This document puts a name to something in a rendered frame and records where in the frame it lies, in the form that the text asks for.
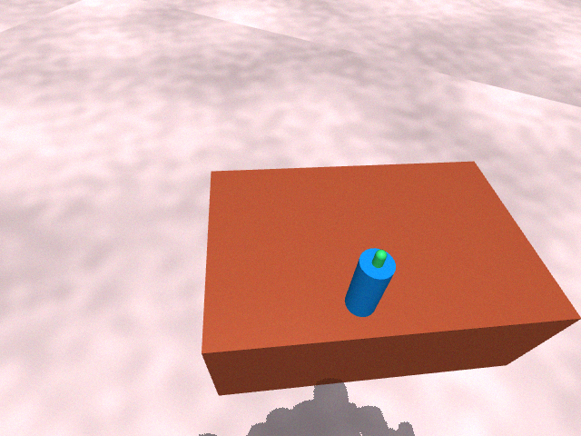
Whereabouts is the bottle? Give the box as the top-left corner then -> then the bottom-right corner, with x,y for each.
345,248 -> 396,317

